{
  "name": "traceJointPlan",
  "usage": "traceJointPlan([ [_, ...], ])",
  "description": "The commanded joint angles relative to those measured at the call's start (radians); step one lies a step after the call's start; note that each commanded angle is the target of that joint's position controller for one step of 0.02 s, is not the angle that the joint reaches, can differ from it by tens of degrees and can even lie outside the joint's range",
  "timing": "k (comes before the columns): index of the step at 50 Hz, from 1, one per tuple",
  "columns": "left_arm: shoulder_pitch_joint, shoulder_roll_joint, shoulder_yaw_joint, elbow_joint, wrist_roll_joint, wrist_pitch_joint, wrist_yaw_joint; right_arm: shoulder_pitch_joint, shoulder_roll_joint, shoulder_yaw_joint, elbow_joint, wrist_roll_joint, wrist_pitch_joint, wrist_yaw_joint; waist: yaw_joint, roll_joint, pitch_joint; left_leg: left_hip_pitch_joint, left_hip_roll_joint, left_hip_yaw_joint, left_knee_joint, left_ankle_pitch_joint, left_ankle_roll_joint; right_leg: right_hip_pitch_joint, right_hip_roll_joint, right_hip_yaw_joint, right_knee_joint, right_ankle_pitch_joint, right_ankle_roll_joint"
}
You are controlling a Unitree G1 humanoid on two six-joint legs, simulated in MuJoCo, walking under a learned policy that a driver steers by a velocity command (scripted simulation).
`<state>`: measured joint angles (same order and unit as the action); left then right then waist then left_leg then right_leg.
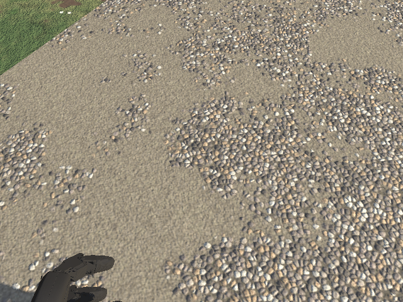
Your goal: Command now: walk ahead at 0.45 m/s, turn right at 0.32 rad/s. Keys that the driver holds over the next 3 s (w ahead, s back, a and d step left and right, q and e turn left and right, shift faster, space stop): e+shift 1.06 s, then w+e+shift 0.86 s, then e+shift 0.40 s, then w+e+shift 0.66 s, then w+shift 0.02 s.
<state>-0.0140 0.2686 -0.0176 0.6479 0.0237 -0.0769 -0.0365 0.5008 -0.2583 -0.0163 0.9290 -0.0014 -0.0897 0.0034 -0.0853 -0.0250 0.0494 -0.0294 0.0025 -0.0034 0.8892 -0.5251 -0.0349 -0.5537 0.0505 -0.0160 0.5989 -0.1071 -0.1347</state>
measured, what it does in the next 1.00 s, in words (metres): walks ahead, turning right: left foot, then right foot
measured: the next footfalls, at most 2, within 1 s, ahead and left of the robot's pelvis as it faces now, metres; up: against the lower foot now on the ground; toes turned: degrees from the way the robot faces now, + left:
left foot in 0.38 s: +0.39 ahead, +0.07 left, +0.00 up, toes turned -26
right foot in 0.84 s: +0.20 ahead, -0.13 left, +0.00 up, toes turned -46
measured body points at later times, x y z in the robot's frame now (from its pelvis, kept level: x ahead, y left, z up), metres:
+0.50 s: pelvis +0.23 +0.03 +0.02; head +0.27 +0.01 +0.47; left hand +0.45 +0.26 -0.08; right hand +0.35 -0.28 -0.06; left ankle +0.36 +0.09 -0.71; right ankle +0.13 -0.07 -0.63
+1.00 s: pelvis +0.22 -0.03 +0.03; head +0.22 -0.10 +0.47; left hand +0.54 +0.06 -0.03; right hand +0.12 -0.35 -0.08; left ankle +0.36 +0.07 -0.62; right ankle +0.17 -0.10 -0.71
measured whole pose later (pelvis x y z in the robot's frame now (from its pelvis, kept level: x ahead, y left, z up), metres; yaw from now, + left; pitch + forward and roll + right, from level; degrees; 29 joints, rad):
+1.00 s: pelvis +0.22 -0.03 +0.03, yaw -51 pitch +3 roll +3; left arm 0.21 0.31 0.10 0.61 -0.01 0.04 0.02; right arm 0.05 -0.32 -0.12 0.68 -0.02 0.01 -0.04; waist 0.00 0.05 0.07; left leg -0.61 0.01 -0.03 1.11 -0.37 -0.05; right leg -0.34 0.02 0.09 0.52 -0.23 -0.05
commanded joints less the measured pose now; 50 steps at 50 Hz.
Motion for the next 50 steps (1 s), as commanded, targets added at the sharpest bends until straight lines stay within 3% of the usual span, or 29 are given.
traceJointPlan([
  [1,0.332,0.240,0.098,0.041,-0.028,0.013,0.016,0.002,-0.174,-0.029,-0.135,0.032,-0.044,-0.005,0.165,-0.068,-0.502,-0.658,0.009,-0.126,0.551,-0.039,-0.016,1.000,-0.386,0.570,-0.114,0.788,-0.301],
  [2,0.236,0.198,0.093,0.024,-0.051,0.006,0.016,-0.127,-0.179,-0.028,-0.173,0.021,-0.045,-0.022,0.143,0.025,-0.301,-0.686,0.045,-0.081,0.473,0.041,-0.023,0.780,-0.308,0.473,-0.167,0.702,-0.244],
  [3,0.186,0.180,0.090,0.008,-0.049,0.005,0.019,-0.186,-0.175,-0.035,-0.189,0.006,-0.037,-0.035,0.109,0.069,-0.198,-0.665,0.057,-0.073,0.444,0.084,-0.035,0.610,-0.267,0.427,-0.216,0.674,-0.216],
  [4,0.178,0.172,0.090,0.003,-0.040,0.005,0.021,-0.190,-0.173,-0.040,-0.206,-0.003,-0.023,-0.040,0.076,0.078,-0.160,-0.609,0.062,-0.082,0.422,0.105,-0.042,0.491,-0.244,0.399,-0.255,0.686,-0.207],
  [7,0.191,0.152,0.097,0.006,-0.037,0.014,0.032,-0.214,-0.115,-0.036,-0.256,-0.009,0.004,-0.044,0.027,0.020,-0.136,-0.559,0.062,-0.086,0.239,0.140,-0.051,0.324,-0.199,0.339,-0.282,0.693,-0.190],
  [10,0.198,0.184,0.116,0.003,-0.045,0.045,0.059,-0.323,-0.090,-0.028,-0.297,-0.020,0.016,-0.045,0.038,-0.017,-0.158,-0.458,-0.023,-0.046,-0.020,0.326,-0.062,0.200,-0.107,0.285,-0.249,0.663,-0.129],
  [14,0.239,0.196,0.130,0.009,-0.061,0.089,0.083,-0.472,-0.108,-0.034,-0.351,0.001,0.029,-0.032,0.075,-0.055,-0.181,-0.339,-0.106,-0.080,-0.273,0.481,-0.064,0.191,-0.056,0.371,-0.196,0.399,-0.030],
  [17,0.217,0.174,0.133,-0.014,-0.059,0.100,0.094,-0.467,-0.150,-0.054,-0.355,0.006,0.028,-0.028,0.057,-0.101,-0.161,-0.323,-0.076,-0.159,-0.415,0.476,-0.051,0.298,-0.062,0.490,-0.109,0.231,0.003],
  [18,0.190,0.158,0.130,-0.030,-0.059,0.102,0.095,-0.426,-0.154,-0.060,-0.343,0.002,0.020,-0.027,0.031,-0.102,-0.163,-0.256,-0.045,-0.155,-0.509,0.566,-0.032,0.301,-0.037,0.490,-0.041,0.169,0.025],
  [19,0.224,0.104,0.115,-0.036,-0.053,0.102,0.089,-0.383,-0.171,-0.065,-0.336,-0.012,0.016,-0.030,0.035,-0.024,-0.225,-0.082,0.076,-0.205,-0.549,0.711,0.026,0.241,0.022,0.428,0.135,-0.067,0.064],
  [20,0.337,0.039,0.099,-0.026,-0.027,0.103,0.087,-0.371,-0.186,-0.061,-0.357,-0.026,0.027,-0.041,0.090,0.148,-0.295,0.153,0.289,-0.382,-0.435,1.128,0.116,0.047,0.128,0.291,0.374,-0.578,0.108],
  [21,0.480,0.117,0.110,-0.042,-0.051,0.097,0.072,-0.350,-0.193,-0.068,-0.347,-0.043,0.040,-0.036,0.160,0.345,-0.411,0.199,0.507,-0.685,-0.488,1.012,0.287,-0.053,0.091,0.263,0.522,-0.612,0.136],
  [22,0.458,0.215,0.139,-0.008,-0.050,0.105,0.070,-0.421,-0.144,-0.068,-0.379,-0.026,0.048,-0.039,0.144,0.248,-0.325,0.123,0.449,-0.632,-0.511,0.837,0.305,-0.077,0.012,0.219,0.622,-0.530,0.189],
  [23,0.376,0.254,0.156,-0.004,-0.058,0.122,0.074,-0.444,-0.093,-0.056,-0.385,-0.025,0.055,-0.043,0.115,0.158,-0.228,0.034,0.357,-0.458,-0.509,0.710,0.263,-0.101,-0.017,0.186,0.668,-0.444,0.218],
  [24,0.344,0.242,0.160,-0.004,-0.057,0.141,0.082,-0.459,-0.089,-0.053,-0.391,-0.027,0.066,-0.045,0.115,0.099,-0.199,-0.035,0.302,-0.379,-0.525,0.610,0.232,-0.093,-0.034,0.168,0.701,-0.393,0.230],
  [26,0.304,0.190,0.151,-0.038,-0.055,0.152,0.084,-0.483,-0.113,-0.060,-0.379,-0.029,0.073,-0.049,0.120,0.120,-0.121,-0.171,0.245,-0.242,-0.573,0.597,0.232,-0.076,-0.064,0.106,0.702,-0.319,0.235],
  [29,0.255,0.120,0.133,-0.074,-0.057,0.145,0.081,-0.442,-0.120,-0.073,-0.349,-0.033,0.076,-0.053,0.092,0.174,-0.142,-0.123,0.246,-0.137,-0.604,0.636,0.259,-0.087,-0.097,0.060,0.597,-0.278,0.239],
  [32,0.209,0.117,0.131,-0.096,-0.050,0.142,0.069,-0.433,-0.145,-0.090,-0.330,-0.026,0.079,-0.053,0.078,0.166,-0.176,-0.080,0.292,-0.088,-0.609,0.629,0.278,-0.058,-0.140,0.052,0.482,-0.247,0.233],
  [37,0.187,0.126,0.138,-0.102,-0.052,0.153,0.037,-0.459,-0.192,-0.114,-0.311,-0.005,0.082,-0.034,0.083,0.198,-0.165,-0.131,0.317,0.041,-0.602,0.538,0.233,0.122,-0.137,-0.022,0.245,-0.201,0.182],
  [40,0.215,0.132,0.153,-0.097,-0.053,0.168,0.020,-0.454,-0.196,-0.123,-0.293,0.021,0.079,-0.023,0.115,0.184,-0.167,-0.127,0.331,0.091,-0.514,0.471,0.168,0.247,-0.107,-0.066,0.027,-0.146,0.124],
  [41,0.261,0.143,0.165,-0.078,-0.052,0.169,0.025,-0.435,-0.170,-0.119,-0.281,0.027,0.081,-0.020,0.132,0.153,-0.167,-0.182,0.301,0.127,-0.431,0.412,0.118,0.342,-0.077,-0.064,-0.057,-0.097,0.091],
  [42,0.340,0.208,0.191,-0.057,-0.048,0.165,0.039,-0.387,-0.125,-0.111,-0.260,0.020,0.087,-0.013,0.150,-0.003,-0.137,-0.346,0.219,0.198,-0.227,0.265,0.036,0.491,-0.128,0.082,-0.186,0.085,0.025],
  [43,0.353,0.361,0.218,-0.081,-0.044,0.156,0.057,-0.380,-0.088,-0.098,-0.319,-0.024,0.092,-0.006,0.089,-0.345,-0.105,-0.700,0.062,0.224,0.118,-0.159,-0.068,0.615,-0.381,0.507,-0.196,0.407,-0.131],
  [44,0.318,0.341,0.211,-0.112,0.000,0.121,0.048,-0.520,-0.111,-0.103,-0.363,-0.031,0.083,-0.021,0.170,-0.246,-0.194,-0.755,0.015,-0.011,0.275,-0.141,-0.054,0.519,-0.412,0.591,-0.254,0.284,-0.231],
  [45,0.274,0.313,0.199,-0.109,0.003,0.097,0.045,-0.562,-0.137,-0.110,-0.373,-0.009,0.081,-0.031,0.147,-0.164,-0.160,-0.770,0.022,-0.053,0.300,-0.039,-0.022,0.498,-0.361,0.515,-0.283,0.158,-0.188],
  [46,0.220,0.283,0.190,-0.108,-0.020,0.088,0.052,-0.539,-0.142,-0.115,-0.358,-0.004,0.079,-0.043,0.110,-0.126,-0.127,-0.776,0.030,-0.072,0.274,0.062,-0.001,0.473,-0.314,0.462,-0.283,0.099,-0.131],
  [47,0.179,0.238,0.175,-0.116,-0.041,0.090,0.059,-0.509,-0.157,-0.121,-0.338,-0.015,0.079,-0.053,0.090,-0.098,-0.129,-0.762,0.039,-0.082,0.261,0.120,-0.001,0.464,-0.294,0.429,-0.267,0.104,-0.095],
  [48,0.147,0.220,0.166,-0.124,-0.048,0.096,0.068,-0.485,-0.155,-0.124,-0.332,-0.020,0.080,-0.054,0.068,-0.112,-0.139,-0.712,0.028,-0.081,0.264,0.166,-0.007,0.424,-0.266,0.398,-0.254,0.145,-0.082],
  [50,0.150,0.200,0.156,-0.127,-0.041,0.102,0.080,-0.465,-0.136,-0.121,-0.322,-0.015,0.075,-0.045,0.062,-0.108,-0.173,-0.655,-0.010,-0.079,0.256,0.226,-0.020,0.408,-0.226,0.379,-0.236,0.188,-0.072],
])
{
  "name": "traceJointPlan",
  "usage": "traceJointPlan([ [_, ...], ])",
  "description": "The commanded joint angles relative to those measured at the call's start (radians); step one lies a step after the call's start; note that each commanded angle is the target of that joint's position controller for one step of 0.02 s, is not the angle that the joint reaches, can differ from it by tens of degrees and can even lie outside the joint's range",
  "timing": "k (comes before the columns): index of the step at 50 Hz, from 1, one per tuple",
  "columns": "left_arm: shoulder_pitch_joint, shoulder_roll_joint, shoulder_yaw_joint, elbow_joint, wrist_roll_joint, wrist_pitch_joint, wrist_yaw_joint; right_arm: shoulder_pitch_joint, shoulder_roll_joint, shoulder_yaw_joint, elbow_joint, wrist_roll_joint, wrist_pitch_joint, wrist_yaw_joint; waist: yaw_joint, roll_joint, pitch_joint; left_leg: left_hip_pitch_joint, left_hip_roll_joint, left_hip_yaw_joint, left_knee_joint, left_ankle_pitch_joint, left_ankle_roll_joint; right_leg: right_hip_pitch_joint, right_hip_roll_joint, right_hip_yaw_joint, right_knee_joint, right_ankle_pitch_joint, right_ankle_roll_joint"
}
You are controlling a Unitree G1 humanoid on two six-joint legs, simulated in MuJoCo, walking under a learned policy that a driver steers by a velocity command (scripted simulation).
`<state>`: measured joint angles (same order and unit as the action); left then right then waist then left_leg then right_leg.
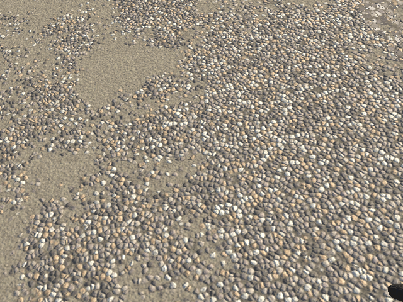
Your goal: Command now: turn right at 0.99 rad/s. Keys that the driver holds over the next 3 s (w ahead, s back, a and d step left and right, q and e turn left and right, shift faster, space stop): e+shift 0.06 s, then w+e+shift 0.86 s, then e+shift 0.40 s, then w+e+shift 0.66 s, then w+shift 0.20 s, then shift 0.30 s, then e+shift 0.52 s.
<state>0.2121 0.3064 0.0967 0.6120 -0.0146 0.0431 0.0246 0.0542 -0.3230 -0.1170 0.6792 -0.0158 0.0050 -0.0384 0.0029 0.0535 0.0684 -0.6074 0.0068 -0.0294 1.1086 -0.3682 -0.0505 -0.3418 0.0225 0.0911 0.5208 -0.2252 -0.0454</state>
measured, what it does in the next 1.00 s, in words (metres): walks ahead, turning right: left foot, then right foot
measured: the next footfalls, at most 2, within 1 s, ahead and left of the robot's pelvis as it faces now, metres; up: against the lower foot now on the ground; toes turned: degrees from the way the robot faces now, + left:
left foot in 0.30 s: +0.15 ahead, +0.12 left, +0.00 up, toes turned -24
right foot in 0.76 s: +0.37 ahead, -0.29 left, +0.00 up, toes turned -49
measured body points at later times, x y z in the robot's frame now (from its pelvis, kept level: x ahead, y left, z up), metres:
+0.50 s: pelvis +0.14 -0.01 +0.00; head +0.16 +0.00 +0.45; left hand +0.44 +0.14 -0.08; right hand +0.05 -0.31 -0.09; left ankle +0.11 +0.13 -0.74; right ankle +0.11 -0.14 -0.64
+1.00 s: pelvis +0.41 -0.31 -0.01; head +0.44 -0.33 +0.44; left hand +0.67 -0.17 -0.14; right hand +0.30 -0.59 -0.09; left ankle +0.61 -0.27 -0.67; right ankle +0.34 -0.26 -0.74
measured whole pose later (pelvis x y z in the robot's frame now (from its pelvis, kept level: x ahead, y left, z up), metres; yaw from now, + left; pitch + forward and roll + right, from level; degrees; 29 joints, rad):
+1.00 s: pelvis +0.41 -0.31 -0.01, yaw -57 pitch +1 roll -2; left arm 0.39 0.34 0.06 0.78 0.01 -0.03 0.00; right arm 0.15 -0.26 0.01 0.62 -0.06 -0.05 0.02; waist 0.01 0.00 0.06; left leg -0.69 0.17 -0.06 1.10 -0.35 -0.07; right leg -0.11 0.23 0.09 0.43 -0.32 -0.17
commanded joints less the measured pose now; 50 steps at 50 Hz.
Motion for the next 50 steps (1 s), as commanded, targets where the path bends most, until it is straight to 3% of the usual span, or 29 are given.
traceJointPlan([
  [1,-0.066,0.162,0.041,-0.088,-0.002,-0.018,0.023,-0.021,-0.060,-0.016,-0.071,0.003,-0.021,0.001,-0.023,-0.178,-0.196,-0.068,-0.030,-0.057,0.004,0.083,-0.010,0.200,-0.185,0.277,-0.149,0.316,-0.160],
  [3,-0.051,0.172,0.045,-0.084,-0.006,-0.016,0.026,-0.042,-0.040,-0.008,-0.079,0.007,-0.022,0.005,-0.013,-0.176,-0.186,-0.064,-0.056,-0.068,-0.105,0.089,-0.021,0.213,-0.165,0.309,-0.136,0.302,-0.156],
  [4,-0.032,0.173,0.045,-0.079,-0.014,-0.017,0.027,-0.038,-0.039,-0.004,-0.077,0.012,-0.025,0.013,-0.005,-0.173,-0.206,-0.050,-0.061,-0.072,-0.178,0.104,-0.021,0.221,-0.151,0.335,-0.164,0.090,-0.157],
  [6,-0.016,0.188,0.046,-0.079,-0.022,-0.025,0.018,-0.062,-0.051,-0.006,-0.083,0.029,-0.041,0.034,0.017,-0.221,-0.177,-0.018,-0.070,-0.081,-0.308,0.100,-0.016,0.196,-0.152,0.430,-0.234,-0.299,-0.172],
  [10,-0.004,0.187,0.038,-0.072,-0.023,-0.040,0.008,-0.090,-0.061,-0.012,-0.092,0.045,-0.090,0.055,0.033,-0.247,-0.122,0.105,-0.079,-0.093,-0.479,0.036,0.000,0.139,-0.141,0.513,-0.230,-0.385,-0.185],
  [12,-0.033,0.168,0.027,-0.087,-0.022,-0.040,0.003,-0.057,-0.061,-0.016,-0.086,0.056,-0.107,0.057,0.009,-0.248,-0.103,0.256,-0.080,-0.079,-0.551,0.043,0.001,0.040,-0.110,0.526,-0.205,-0.382,-0.176],
  [14,-0.087,0.129,0.008,-0.115,-0.024,-0.038,0.001,0.059,-0.064,-0.027,-0.052,0.067,-0.118,0.054,-0.065,-0.208,-0.091,0.504,-0.047,-0.065,-0.691,0.152,0.021,-0.135,-0.063,0.500,-0.116,-0.419,-0.135],
  [15,-0.132,0.161,0.022,-0.116,0.071,-0.036,-0.044,0.192,-0.115,-0.013,-0.008,-0.021,-0.075,0.038,-0.123,-0.123,-0.093,0.714,0.022,-0.113,-0.694,-0.025,0.051,-0.350,0.052,0.376,0.028,-0.466,-0.079],
  [16,-0.159,0.040,-0.007,-0.170,0.050,-0.046,-0.058,0.293,-0.216,-0.031,-0.019,-0.051,-0.064,0.025,-0.165,0.145,-0.140,0.832,0.298,-0.439,-0.850,-0.343,0.112,-0.499,0.169,0.166,0.349,-0.441,-0.025],
  [17,-0.197,0.064,-0.012,-0.201,0.056,-0.051,-0.062,0.234,-0.253,-0.039,-0.024,-0.062,-0.057,0.026,-0.118,0.151,-0.066,0.738,0.430,-0.725,-0.953,-0.517,0.177,-0.648,0.103,0.116,0.518,-0.269,-0.018],
  [18,-0.212,0.114,-0.003,-0.187,0.066,-0.050,-0.067,0.194,-0.188,-0.023,-0.033,-0.043,-0.053,0.030,-0.092,0.048,-0.018,0.665,0.425,-0.653,-0.929,-0.484,0.180,-0.653,0.018,0.094,0.595,-0.167,-0.013],
  [19,-0.181,0.126,0.002,-0.161,0.071,-0.049,-0.081,0.177,-0.149,-0.007,-0.033,-0.023,-0.052,0.032,-0.070,0.024,-0.021,0.629,0.361,-0.517,-0.916,-0.405,0.152,-0.619,0.005,0.082,0.622,-0.110,-0.002],
  [20,-0.135,0.126,0.003,-0.136,0.070,-0.044,-0.096,0.171,-0.132,0.005,-0.033,-0.014,-0.054,0.031,-0.048,0.045,-0.041,0.606,0.304,-0.395,-0.920,-0.316,0.128,-0.570,-0.006,0.062,0.654,-0.068,0.013],
  [22,-0.115,0.117,-0.003,-0.120,0.068,-0.032,-0.120,0.212,-0.118,0.017,-0.009,-0.013,-0.066,0.027,-0.045,0.077,-0.033,0.571,0.247,-0.225,-0.940,-0.175,0.119,-0.549,-0.028,0.015,0.741,0.009,0.029],
  [28,-0.257,0.093,-0.025,-0.132,0.060,-0.023,-0.131,0.383,-0.092,0.029,0.067,-0.022,-0.095,0.042,-0.098,0.053,0.065,0.641,0.239,0.037,-0.980,0.063,0.113,-0.641,-0.060,-0.048,0.687,0.095,0.016],
  [31,-0.368,0.065,-0.045,-0.155,0.059,-0.028,-0.147,0.437,-0.086,0.036,0.107,-0.026,-0.099,0.033,-0.120,0.052,0.124,0.668,0.234,0.154,-1.015,0.221,0.102,-0.598,-0.074,-0.161,0.510,0.083,-0.017],
  [33,-0.414,0.036,-0.064,-0.166,0.057,-0.033,-0.150,0.474,-0.099,0.039,0.138,-0.029,-0.095,0.026,-0.121,0.049,0.136,0.711,0.235,0.236,-0.988,0.511,0.087,-0.526,-0.056,-0.241,0.388,0.026,-0.063],
  [35,-0.352,0.025,-0.069,-0.143,0.054,-0.034,-0.132,0.467,-0.131,0.041,0.151,-0.023,-0.089,0.015,-0.055,0.075,0.059,0.710,0.237,0.310,-0.843,1.217,0.071,-0.290,0.044,-0.337,0.292,-0.033,-0.119],
  [36,-0.250,0.048,-0.059,-0.117,0.052,-0.036,-0.122,0.465,-0.171,0.034,0.154,-0.022,-0.079,0.008,0.015,0.107,-0.015,0.726,0.264,0.311,-0.693,1.470,0.072,-0.167,0.086,-0.342,0.284,-0.081,-0.142],
  [37,-0.072,0.088,-0.038,-0.069,0.046,-0.040,-0.111,0.439,-0.213,0.025,0.144,-0.020,-0.066,0.005,0.109,0.132,-0.114,0.690,0.296,0.297,-0.480,1.570,0.090,0.026,0.119,-0.314,0.272,-0.130,-0.172],
  [38,0.165,0.147,-0.006,0.005,0.046,-0.049,-0.091,0.389,-0.224,0.024,0.120,-0.014,-0.063,0.011,0.217,0.121,-0.226,0.520,0.303,0.279,-0.192,1.456,0.096,0.348,0.136,-0.238,0.193,-0.119,-0.213],
  [39,0.220,0.214,0.027,0.053,0.041,-0.048,-0.066,0.395,-0.153,0.037,0.107,-0.031,-0.066,0.025,0.194,-0.003,-0.264,0.243,0.213,0.258,0.114,0.631,0.081,0.607,0.024,-0.028,0.115,-0.208,-0.224],
  [40,0.145,0.332,0.053,0.021,0.043,-0.028,-0.059,0.362,-0.072,0.059,-0.017,-0.014,-0.082,0.047,0.101,-0.261,-0.337,-0.166,0.008,0.188,0.483,-0.106,0.013,0.825,-0.249,0.574,-0.069,-0.390,-0.372],
  [41,0.229,0.314,0.054,0.020,0.041,-0.021,-0.049,0.200,-0.150,0.048,-0.069,-0.013,-0.105,0.047,0.175,-0.067,-0.371,-0.255,0.026,-0.011,0.504,0.015,0.029,0.817,-0.250,0.685,-0.173,-0.324,-0.366],
  [42,0.226,0.301,0.051,0.061,0.039,-0.029,-0.038,0.165,-0.124,0.058,-0.090,-0.003,-0.118,0.046,0.143,-0.058,-0.248,-0.276,0.067,-0.027,0.447,0.045,0.038,0.710,-0.249,0.618,-0.219,-0.204,-0.347],
  [43,0.200,0.257,0.039,0.077,0.040,-0.044,-0.031,0.190,-0.110,0.069,-0.075,-0.011,-0.122,0.042,0.079,0.016,-0.124,-0.226,0.107,-0.025,0.338,0.052,0.038,0.528,-0.217,0.528,-0.241,-0.083,-0.321],
  [45,0.103,0.199,0.012,0.071,0.039,-0.070,-0.015,0.260,-0.095,0.076,-0.048,-0.050,-0.088,0.044,-0.028,0.028,-0.043,-0.109,0.143,-0.034,0.238,-0.017,0.013,0.292,-0.125,0.375,-0.251,0.027,-0.308],
  [47,0.090,0.158,-0.008,0.074,0.021,-0.095,-0.019,0.242,-0.089,0.077,-0.063,-0.060,-0.053,0.050,-0.061,-0.023,0.028,-0.070,0.160,-0.014,0.120,-0.088,-0.022,0.122,-0.090,0.332,-0.284,0.186,-0.320],
  [50,0.077,0.184,-0.001,0.089,0.026,-0.110,-0.025,0.077,-0.044,0.098,-0.136,-0.043,-0.054,0.055,-0.050,-0.034,0.085,0.049,0.101,0.072,-0.160,0.135,-0.037,-0.047,0.003,0.209,-0.261,0.658,-0.255],
])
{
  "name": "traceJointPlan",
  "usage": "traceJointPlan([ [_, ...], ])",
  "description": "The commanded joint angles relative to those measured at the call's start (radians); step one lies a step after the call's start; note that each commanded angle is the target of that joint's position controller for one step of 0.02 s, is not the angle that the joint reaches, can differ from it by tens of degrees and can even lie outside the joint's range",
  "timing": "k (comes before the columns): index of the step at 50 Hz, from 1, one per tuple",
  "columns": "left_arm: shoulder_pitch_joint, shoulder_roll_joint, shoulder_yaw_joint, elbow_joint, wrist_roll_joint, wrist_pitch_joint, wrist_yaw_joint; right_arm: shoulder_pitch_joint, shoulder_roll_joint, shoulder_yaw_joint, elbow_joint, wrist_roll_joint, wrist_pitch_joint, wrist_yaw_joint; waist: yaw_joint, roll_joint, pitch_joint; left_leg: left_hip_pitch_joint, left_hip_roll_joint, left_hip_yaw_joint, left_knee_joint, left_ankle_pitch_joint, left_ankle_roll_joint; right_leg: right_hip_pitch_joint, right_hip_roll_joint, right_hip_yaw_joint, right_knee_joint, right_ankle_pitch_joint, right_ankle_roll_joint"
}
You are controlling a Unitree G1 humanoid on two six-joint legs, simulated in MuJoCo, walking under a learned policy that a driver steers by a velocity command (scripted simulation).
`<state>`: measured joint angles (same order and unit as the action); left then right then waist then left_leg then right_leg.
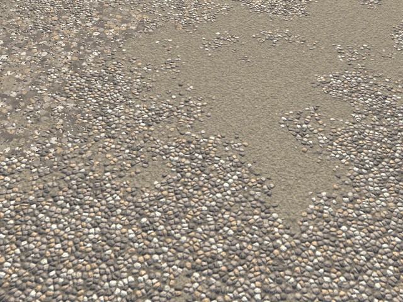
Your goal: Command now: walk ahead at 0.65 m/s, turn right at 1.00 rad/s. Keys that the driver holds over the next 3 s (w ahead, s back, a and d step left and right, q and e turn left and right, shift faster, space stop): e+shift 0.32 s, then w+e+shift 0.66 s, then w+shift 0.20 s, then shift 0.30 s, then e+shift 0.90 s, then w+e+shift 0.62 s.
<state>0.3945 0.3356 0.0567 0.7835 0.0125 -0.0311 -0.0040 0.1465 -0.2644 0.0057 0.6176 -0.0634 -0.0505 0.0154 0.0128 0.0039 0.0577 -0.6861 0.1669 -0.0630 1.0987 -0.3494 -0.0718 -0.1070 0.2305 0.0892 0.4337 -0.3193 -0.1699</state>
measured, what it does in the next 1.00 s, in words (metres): walks ahead, turning right: left foot, then right foot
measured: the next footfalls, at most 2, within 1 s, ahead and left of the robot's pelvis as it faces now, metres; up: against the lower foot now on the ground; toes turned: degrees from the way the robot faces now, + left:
left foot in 0.16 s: +0.41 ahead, +0.13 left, +0.00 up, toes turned -15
right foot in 0.66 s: +0.34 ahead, -0.13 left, +0.00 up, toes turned -45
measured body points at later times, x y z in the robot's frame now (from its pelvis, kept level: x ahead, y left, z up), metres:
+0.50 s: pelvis +0.29 +0.04 +0.01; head +0.30 -0.01 +0.46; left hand +0.60 +0.19 -0.04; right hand +0.24 -0.28 -0.10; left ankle +0.37 +0.14 -0.73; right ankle +0.29 -0.11 -0.67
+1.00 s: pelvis +0.52 -0.20 -0.01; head +0.54 -0.23 +0.44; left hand +0.75 -0.01 -0.12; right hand +0.46 -0.54 -0.07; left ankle +0.73 -0.26 -0.71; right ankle +0.31 -0.10 -0.73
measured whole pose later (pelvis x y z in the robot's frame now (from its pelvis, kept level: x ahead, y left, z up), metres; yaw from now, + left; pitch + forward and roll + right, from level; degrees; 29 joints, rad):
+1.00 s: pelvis +0.52 -0.20 -0.01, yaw -59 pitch +2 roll +0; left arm 0.50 0.33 0.06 0.80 0.01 -0.05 -0.02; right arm 0.03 -0.31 -0.01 0.59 -0.02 -0.02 0.04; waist 0.11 0.00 0.03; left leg -0.60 0.06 -0.02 0.61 -0.13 -0.05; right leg 0.13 0.08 0.24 0.32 -0.46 -0.08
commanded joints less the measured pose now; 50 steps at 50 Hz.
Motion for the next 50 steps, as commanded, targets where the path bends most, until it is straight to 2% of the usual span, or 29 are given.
traceJointPlan([
  [1,-0.096,0.156,0.044,-0.072,-0.002,-0.030,0.000,-0.024,-0.085,-0.016,-0.073,0.011,-0.003,0.005,-0.046,0.007,0.061,0.217,-0.099,0.126,-0.254,0.243,0.001,-0.295,-0.163,0.167,-0.135,0.830,-0.090],
  [2,-0.077,0.082,0.041,-0.104,-0.099,-0.037,0.027,-0.175,-0.054,-0.017,-0.127,0.039,-0.067,-0.013,0.028,0.118,0.052,0.272,-0.174,0.079,-0.429,0.338,-0.005,-0.341,-0.163,0.236,-0.108,0.646,-0.054],
  [3,-0.043,0.126,0.047,-0.077,-0.100,-0.030,0.039,-0.198,-0.055,-0.019,-0.142,0.044,-0.090,-0.015,0.033,0.093,0.003,0.350,-0.225,0.087,-0.571,0.446,0.000,-0.286,-0.169,0.273,-0.109,0.588,-0.026],
  [5,-0.027,0.165,0.063,-0.059,-0.065,-0.015,0.050,-0.140,-0.134,-0.062,-0.134,0.065,-0.099,-0.029,0.010,-0.035,-0.085,0.499,-0.258,0.043,-0.652,0.566,0.019,-0.181,-0.158,0.311,0.000,0.613,0.042],
  [7,-0.082,0.147,0.062,-0.078,-0.058,-0.008,0.043,0.056,-0.191,-0.097,-0.111,0.065,-0.084,-0.048,-0.132,-0.110,-0.218,0.777,-0.231,0.043,-0.662,0.673,0.041,-0.194,-0.106,0.286,0.290,0.669,0.136],
  [8,-0.085,0.048,0.034,-0.108,-0.037,-0.001,0.039,0.227,-0.207,-0.099,-0.076,0.051,-0.068,-0.053,-0.183,-0.082,-0.365,1.021,-0.051,-0.087,-0.542,0.832,0.108,-0.284,-0.065,0.231,0.592,0.252,0.196],
  [9,0.093,-0.054,0.000,-0.128,-0.022,0.009,0.029,0.298,-0.222,-0.082,-0.074,-0.001,-0.057,-0.043,-0.100,0.232,-0.569,1.240,0.315,-0.432,-0.444,1.323,0.285,-0.452,0.018,0.202,1.022,-0.530,0.233],
  [10,0.162,0.075,0.015,-0.142,-0.058,0.019,0.014,0.235,-0.233,-0.097,-0.074,0.013,-0.043,-0.031,-0.060,0.306,-0.696,1.235,0.422,-0.688,-0.542,0.928,0.388,-0.517,-0.096,0.198,1.228,-0.367,0.257],
  [11,0.040,0.143,0.034,-0.155,-0.066,0.039,0.013,0.100,-0.174,-0.093,-0.128,0.025,-0.024,-0.046,-0.070,0.207,-0.564,1.083,0.315,-0.545,-0.621,0.612,0.357,-0.544,-0.186,0.127,1.180,-0.249,0.268],
  [12,-0.054,0.156,0.043,-0.177,-0.066,0.058,0.021,0.021,-0.101,-0.072,-0.125,0.033,-0.006,-0.058,-0.059,0.101,-0.368,0.897,0.233,-0.367,-0.659,0.529,0.308,-0.585,-0.221,0.051,1.117,-0.176,0.276],
  [13,-0.077,0.149,0.048,-0.184,-0.064,0.074,0.029,-0.024,-0.076,-0.060,-0.123,0.038,0.004,-0.061,-0.033,0.047,-0.247,0.738,0.179,-0.263,-0.690,0.550,0.289,-0.573,-0.246,0.024,1.097,-0.166,0.283],
  [14,-0.073,0.122,0.047,-0.199,-0.066,0.085,0.030,-0.058,-0.091,-0.065,-0.106,0.040,0.007,-0.059,0.004,0.062,-0.155,0.598,0.153,-0.182,-0.731,0.539,0.281,-0.537,-0.278,0.015,1.015,-0.171,0.276],
  [16,-0.092,0.043,0.031,-0.222,-0.060,0.095,0.038,-0.093,-0.114,-0.083,-0.070,0.039,-0.004,-0.050,0.021,0.105,-0.080,0.431,0.127,-0.039,-0.808,0.590,0.278,-0.462,-0.313,-0.027,0.829,-0.174,0.268],
  [19,-0.142,0.050,0.029,-0.240,-0.044,0.084,0.013,-0.048,-0.192,-0.119,-0.014,0.058,-0.016,-0.042,0.000,0.097,-0.169,0.475,0.191,-0.044,-0.913,0.146,0.305,-0.420,-0.387,-0.038,0.671,-0.044,0.217],
  [24,-0.238,0.100,0.051,-0.238,-0.048,0.079,-0.011,-0.058,-0.242,-0.144,0.017,0.083,-0.022,-0.032,-0.004,0.076,-0.093,0.547,0.201,0.038,-0.998,-0.169,0.252,-0.449,-0.384,-0.085,0.519,0.046,0.153],
  [25,-0.293,0.072,0.026,-0.274,0.053,0.098,-0.059,0.031,-0.216,-0.126,0.041,0.025,-0.009,-0.008,-0.011,0.012,-0.109,0.521,0.209,0.122,-0.959,-0.193,0.193,-0.400,-0.338,-0.140,0.457,0.041,0.126],
  [28,-0.364,0.074,0.025,-0.290,0.019,0.099,-0.108,0.041,-0.254,-0.136,0.044,0.028,0.018,0.008,-0.038,0.108,-0.050,0.524,0.189,0.207,-0.949,-0.288,0.135,-0.350,-0.306,-0.222,0.350,-0.025,0.100],
  [31,-0.322,0.075,0.022,-0.267,0.023,0.084,-0.093,0.066,-0.265,-0.133,0.055,0.038,0.049,0.013,-0.015,0.094,0.003,0.538,0.195,0.279,-0.841,-0.254,0.126,-0.255,-0.262,-0.276,0.215,-0.074,0.059],
  [32,-0.194,0.079,0.029,-0.214,0.026,0.074,-0.077,0.061,-0.251,-0.127,0.056,0.044,0.054,0.013,0.052,0.034,-0.019,0.473,0.152,0.349,-0.654,-0.104,0.112,-0.099,-0.215,-0.275,0.153,-0.070,0.037],
  [33,0.083,0.144,0.058,-0.113,0.025,0.060,-0.051,0.027,-0.208,-0.109,0.036,0.037,0.055,0.013,0.180,-0.149,-0.078,0.301,0.072,0.413,-0.217,0.132,0.086,0.144,-0.220,-0.109,0.060,-0.213,-0.018],
  [34,0.106,0.262,0.076,-0.119,0.002,0.056,-0.033,-0.047,-0.086,-0.071,-0.061,0.024,0.048,0.017,0.153,-0.401,-0.017,-0.171,-0.096,0.341,0.108,-0.274,0.022,0.286,-0.432,0.430,-0.116,-0.420,-0.126],
  [35,0.065,0.269,0.075,-0.170,-0.004,0.042,-0.022,-0.165,-0.137,-0.074,-0.124,-0.009,0.036,0.017,0.177,-0.249,-0.004,-0.380,-0.137,0.112,0.197,-0.255,0.003,0.292,-0.522,0.692,-0.249,-0.377,-0.180],
  [36,0.051,0.243,0.068,-0.156,0.004,0.034,-0.008,-0.178,-0.162,-0.077,-0.133,-0.006,0.019,0.022,0.149,-0.168,0.010,-0.397,-0.084,0.057,0.195,-0.170,0.010,0.292,-0.536,0.604,-0.222,-0.286,-0.183],
  [38,0.008,0.191,0.051,-0.152,0.014,0.020,0.000,-0.081,-0.199,-0.077,-0.080,0.001,0.002,0.029,0.066,-0.088,-0.005,-0.244,-0.043,0.057,0.072,-0.056,0.011,0.184,-0.455,0.431,-0.215,-0.208,-0.149],
  [41,-0.041,0.152,0.033,-0.144,0.007,-0.014,-0.002,-0.085,-0.198,-0.073,-0.064,0.007,0.027,0.036,0.018,-0.062,0.036,-0.115,-0.053,0.068,-0.067,0.056,-0.016,0.039,-0.373,0.342,-0.290,-0.100,-0.144],
  [44,-0.060,0.173,0.047,-0.125,0.007,-0.035,-0.006,-0.172,-0.150,-0.050,-0.088,0.031,0.031,0.040,0.013,-0.042,0.061,0.013,-0.089,0.076,-0.304,0.184,-0.027,-0.053,-0.308,0.263,-0.288,0.052,-0.123],
  [47,-0.051,0.201,0.060,-0.098,-0.008,-0.050,-0.006,-0.195,-0.142,-0.043,-0.102,0.052,0.025,0.035,0.020,-0.076,0.021,0.237,-0.122,0.076,-0.462,0.305,0.006,-0.088,-0.342,0.281,-0.277,0.272,-0.086],
  [49,-0.081,0.215,0.065,-0.092,-0.010,-0.052,-0.008,-0.054,-0.183,-0.063,-0.061,0.054,0.021,0.014,-0.044,-0.076,-0.038,0.442,-0.152,0.079,-0.484,0.258,0.033,-0.080,-0.343,0.282,-0.163,0.505,-0.040],
  [50,-0.103,0.229,0.068,-0.084,-0.001,-0.049,-0.011,0.143,-0.216,-0.084,-0.002,0.052,0.018,-0.003,-0.139,-0.039,-0.139,0.638,-0.183,0.111,-0.471,0.181,0.048,-0.089,-0.304,0.234,0.048,0.665,-0.016],
])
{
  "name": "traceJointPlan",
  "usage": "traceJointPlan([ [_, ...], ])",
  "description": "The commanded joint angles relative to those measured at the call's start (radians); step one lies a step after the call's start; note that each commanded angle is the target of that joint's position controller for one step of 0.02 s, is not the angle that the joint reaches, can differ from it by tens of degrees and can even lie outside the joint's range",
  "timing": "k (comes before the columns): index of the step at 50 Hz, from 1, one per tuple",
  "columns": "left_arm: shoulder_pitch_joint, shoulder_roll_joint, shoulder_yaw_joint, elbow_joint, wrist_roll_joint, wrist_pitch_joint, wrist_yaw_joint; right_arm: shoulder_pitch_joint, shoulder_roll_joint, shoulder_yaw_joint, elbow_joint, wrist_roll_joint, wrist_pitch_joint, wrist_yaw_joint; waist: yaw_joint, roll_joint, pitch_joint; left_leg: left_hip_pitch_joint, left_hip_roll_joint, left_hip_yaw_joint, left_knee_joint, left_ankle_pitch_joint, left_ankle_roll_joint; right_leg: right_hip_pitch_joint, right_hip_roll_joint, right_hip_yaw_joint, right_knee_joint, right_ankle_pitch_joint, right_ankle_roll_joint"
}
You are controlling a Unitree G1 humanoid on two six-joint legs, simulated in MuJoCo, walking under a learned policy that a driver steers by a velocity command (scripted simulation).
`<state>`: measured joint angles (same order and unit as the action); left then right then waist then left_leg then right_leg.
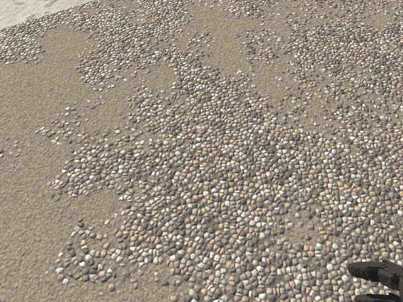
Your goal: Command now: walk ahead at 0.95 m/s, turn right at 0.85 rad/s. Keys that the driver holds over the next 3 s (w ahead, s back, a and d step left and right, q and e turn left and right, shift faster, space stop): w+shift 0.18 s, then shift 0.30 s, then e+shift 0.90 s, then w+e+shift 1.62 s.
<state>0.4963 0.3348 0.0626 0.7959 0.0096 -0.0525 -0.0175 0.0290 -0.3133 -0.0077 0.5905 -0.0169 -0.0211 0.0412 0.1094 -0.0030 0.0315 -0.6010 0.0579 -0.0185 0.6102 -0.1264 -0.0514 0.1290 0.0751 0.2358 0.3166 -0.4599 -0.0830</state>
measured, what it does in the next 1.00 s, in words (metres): walks ahead, turning right: left foot, then right foot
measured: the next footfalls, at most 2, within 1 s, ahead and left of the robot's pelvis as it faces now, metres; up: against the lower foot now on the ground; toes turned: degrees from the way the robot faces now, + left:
left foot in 0.02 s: +0.21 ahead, +0.15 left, +0.00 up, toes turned -2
right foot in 0.44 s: +0.55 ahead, -0.12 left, +0.00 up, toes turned -6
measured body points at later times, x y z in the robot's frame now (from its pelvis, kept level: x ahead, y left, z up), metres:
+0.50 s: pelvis +0.39 -0.02 -0.01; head +0.42 -0.04 +0.44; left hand +0.66 +0.15 -0.08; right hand +0.33 -0.29 -0.14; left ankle +0.21 +0.15 -0.64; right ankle +0.50 -0.11 -0.72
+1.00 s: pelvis +0.53 -0.01 +0.01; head +0.56 -0.03 +0.46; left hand +0.80 +0.18 -0.08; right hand +0.57 -0.34 -0.06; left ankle +0.63 +0.07 -0.72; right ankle +0.49 -0.11 -0.69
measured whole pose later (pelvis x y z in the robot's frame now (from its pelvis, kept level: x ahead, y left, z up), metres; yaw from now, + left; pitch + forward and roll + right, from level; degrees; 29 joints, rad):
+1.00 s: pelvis +0.53 -0.01 +0.01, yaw -32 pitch +2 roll +1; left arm 0.19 0.34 0.10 0.66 -0.03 0.05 0.04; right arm 0.08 -0.28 -0.05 0.66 -0.03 -0.02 -0.03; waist 0.04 -0.02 0.04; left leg -0.34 -0.05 -0.09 0.48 -0.16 0.00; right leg -0.43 0.20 0.26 0.82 -0.46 0.00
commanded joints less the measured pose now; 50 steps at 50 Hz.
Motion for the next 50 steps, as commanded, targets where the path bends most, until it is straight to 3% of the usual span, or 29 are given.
traceJointPlan([
  [1,-0.231,0.219,0.057,-0.091,0.012,-0.030,-0.002,0.488,-0.202,-0.092,0.084,-0.003,-0.010,-0.053,-0.356,0.018,-0.221,0.795,-0.052,0.088,0.033,-0.112,0.038,-0.428,-0.088,0.038,0.457,0.816,-0.079],
  [2,-0.240,0.069,0.016,-0.109,0.029,-0.045,0.005,0.686,-0.278,-0.109,0.121,-0.032,-0.022,-0.076,-0.403,0.250,-0.315,0.950,0.166,-0.182,-0.053,-0.541,0.039,-0.594,0.003,-0.018,0.893,0.328,-0.063],
  [3,-0.137,-0.035,-0.019,-0.164,-0.019,-0.054,-0.004,0.561,-0.335,-0.111,0.100,-0.049,-0.030,-0.064,-0.248,0.584,-0.336,0.921,0.334,-0.831,-0.438,-0.834,0.084,-0.811,0.122,-0.001,1.090,-0.050,-0.051],
  [4,-0.104,0.017,-0.021,-0.109,0.001,-0.037,0.002,0.328,-0.212,-0.095,0.050,-0.044,-0.025,-0.050,-0.149,0.342,-0.173,0.763,0.359,-0.880,-0.466,-0.905,0.155,-0.886,0.012,-0.041,1.149,0.087,-0.061],
  [5,-0.149,0.066,-0.012,-0.089,0.024,-0.023,-0.007,0.264,-0.138,-0.083,0.038,-0.033,-0.025,-0.042,-0.142,0.159,-0.113,0.658,0.332,-0.719,-0.416,-0.794,0.189,-0.852,-0.047,-0.093,1.108,0.166,-0.053],
  [6,-0.198,0.069,-0.011,-0.088,0.037,-0.017,-0.018,0.269,-0.107,-0.077,0.066,-0.033,-0.030,-0.037,-0.137,0.062,-0.065,0.559,0.282,-0.567,-0.398,-0.635,0.196,-0.814,-0.078,-0.098,1.042,0.197,-0.043],
  [9,-0.296,0.017,-0.032,-0.123,0.044,0.003,-0.049,0.342,-0.071,-0.058,0.160,-0.023,-0.064,-0.031,-0.125,0.096,0.022,0.439,0.205,-0.330,-0.432,-0.423,0.184,-0.804,-0.097,-0.055,0.911,0.199,-0.021],
  [11,-0.359,0.008,-0.041,-0.142,0.042,0.008,-0.048,0.373,-0.072,-0.053,0.195,-0.013,-0.086,-0.025,-0.114,0.060,0.092,0.450,0.215,-0.222,-0.446,-0.036,0.208,-0.879,-0.073,-0.057,0.842,0.237,-0.001],
  [13,-0.423,0.004,-0.053,-0.170,0.044,0.000,-0.045,0.359,-0.086,-0.050,0.209,-0.006,-0.095,-0.016,-0.095,0.048,0.091,0.443,0.186,-0.042,-0.429,0.422,0.198,-0.835,-0.055,-0.126,0.648,0.292,0.019],
  [15,-0.490,-0.031,-0.073,-0.182,0.037,-0.012,-0.064,0.332,-0.089,-0.045,0.215,0.006,-0.099,-0.011,-0.099,0.077,0.055,0.356,0.106,0.102,-0.441,0.545,0.152,-0.608,-0.038,-0.259,0.384,0.442,0.022],
  [16,-0.525,-0.031,-0.062,-0.199,-0.043,-0.034,-0.049,0.337,-0.169,-0.069,0.199,0.057,-0.105,-0.044,-0.119,0.093,0.009,0.421,0.125,0.064,-0.432,0.564,0.179,-0.573,-0.042,-0.244,0.366,0.481,0.043],
  [18,-0.529,0.012,-0.051,-0.208,-0.031,-0.044,-0.049,0.350,-0.202,-0.074,0.217,0.061,-0.099,-0.070,-0.088,0.090,-0.021,0.512,0.156,0.071,-0.395,0.670,0.165,-0.519,-0.030,-0.230,0.259,0.538,0.026],
  [20,-0.371,0.066,-0.016,-0.153,-0.009,-0.041,-0.040,0.345,-0.203,-0.076,0.219,0.050,-0.076,-0.079,-0.011,0.101,-0.105,0.568,0.141,0.096,-0.220,0.772,0.127,-0.343,0.005,-0.242,0.201,0.585,-0.008],
  [21,-0.250,0.085,0.000,-0.109,-0.003,-0.033,-0.031,0.331,-0.191,-0.071,0.211,0.046,-0.065,-0.079,0.048,0.102,-0.152,0.526,0.111,0.111,-0.058,0.778,0.100,-0.189,0.001,-0.241,0.155,0.657,-0.028],
  [22,-0.157,0.147,0.019,-0.085,0.006,-0.020,-0.011,0.339,-0.160,-0.061,0.182,0.028,-0.062,-0.080,0.069,0.014,-0.218,0.365,0.052,0.114,0.214,0.475,0.059,0.023,-0.119,-0.109,0.197,0.925,-0.062],
  [23,-0.174,0.202,0.010,-0.094,0.030,-0.012,0.008,0.497,-0.027,-0.021,0.175,-0.011,-0.063,-0.062,-0.067,-0.269,-0.351,0.107,-0.100,0.066,0.646,-0.529,0.002,0.266,-0.392,0.224,0.302,1.513,-0.210],
  [24,-0.157,0.138,-0.003,-0.102,0.029,-0.013,-0.001,0.607,-0.051,-0.016,0.227,0.023,-0.069,-0.050,-0.055,-0.187,-0.555,0.083,-0.114,-0.184,0.797,-0.591,0.005,0.317,-0.475,0.377,0.292,1.547,-0.341],
  [25,-0.234,0.130,0.008,-0.105,0.002,-0.011,-0.012,0.536,-0.113,-0.032,0.204,0.044,-0.064,-0.045,-0.075,-0.108,-0.482,0.036,-0.058,-0.126,0.787,-0.511,0.000,0.202,-0.418,0.321,0.193,1.235,-0.350],
  [26,-0.327,0.096,0.005,-0.119,-0.032,-0.012,-0.015,0.375,-0.138,-0.041,0.162,0.033,-0.059,-0.062,-0.080,-0.019,-0.298,-0.013,-0.025,-0.073,0.708,-0.417,-0.008,0.028,-0.328,0.249,0.132,1.044,-0.285],
  [27,-0.375,0.081,0.003,-0.128,-0.039,-0.011,-0.011,0.293,-0.141,-0.049,0.142,0.020,-0.048,-0.083,-0.099,0.030,-0.197,-0.014,-0.012,-0.063,0.669,-0.359,-0.022,-0.116,-0.288,0.211,0.085,0.966,-0.244],
  [30,-0.373,0.106,0.024,-0.128,-0.013,-0.007,-0.006,0.281,-0.113,-0.053,0.101,0.006,-0.016,-0.098,-0.160,-0.016,-0.153,0.085,-0.015,-0.092,0.575,-0.304,-0.031,-0.318,-0.237,0.187,0.019,0.901,-0.224],
  [37,-0.347,0.144,0.055,-0.149,-0.038,0.050,0.050,0.096,-0.073,-0.051,0.020,-0.001,0.018,-0.101,-0.144,-0.055,-0.172,0.095,-0.090,-0.114,0.281,-0.154,-0.054,-0.421,-0.141,0.217,0.022,0.550,-0.147],
  [40,-0.327,0.149,0.063,-0.157,-0.039,0.071,0.066,0.021,-0.074,-0.052,-0.005,0.008,0.009,-0.094,-0.117,-0.100,-0.137,0.102,-0.117,-0.139,0.163,-0.124,-0.051,-0.408,-0.121,0.273,0.030,0.394,-0.117],
  [45,-0.319,0.132,0.070,-0.190,-0.042,0.093,0.070,0.029,-0.094,-0.069,0.000,0.022,-0.026,-0.071,-0.115,-0.160,-0.139,0.257,-0.126,-0.149,-0.125,-0.104,-0.020,-0.336,-0.102,0.364,0.125,0.487,-0.078],
  [46,-0.333,0.117,0.066,-0.201,-0.051,0.098,0.070,0.069,-0.099,-0.076,0.017,0.022,-0.030,-0.067,-0.137,-0.142,-0.139,0.354,-0.091,-0.130,-0.262,0.015,0.001,-0.370,-0.062,0.343,0.176,0.413,-0.048],
  [47,-0.257,0.056,0.051,-0.195,-0.048,0.104,0.067,0.067,-0.130,-0.085,0.015,0.012,-0.025,-0.070,-0.095,-0.002,-0.195,0.518,0.079,-0.230,-0.282,0.128,0.070,-0.463,0.017,0.240,0.339,0.045,0.000],
  [48,-0.226,0.066,0.054,-0.222,-0.054,0.101,0.067,0.053,-0.188,-0.095,0.002,-0.030,-0.010,-0.069,-0.058,0.264,-0.170,0.581,0.280,-0.477,-0.291,0.331,0.237,-0.682,0.146,0.042,0.509,-0.196,0.061],
  [49,-0.200,0.164,0.080,-0.212,-0.034,0.090,0.057,0.050,-0.147,-0.096,-0.008,-0.033,-0.008,-0.072,-0.060,0.250,-0.172,0.554,0.364,-0.548,-0.299,0.333,0.313,-0.735,0.060,0.023,0.724,-0.166,0.114],
  [50,-0.207,0.207,0.095,-0.193,-0.039,0.093,0.051,0.021,-0.098,-0.084,-0.022,-0.022,-0.006,-0.078,-0.065,0.178,-0.140,0.524,0.317,-0.435,-0.283,0.294,0.295,-0.743,0.019,-0.013,0.811,-0.092,0.141],
])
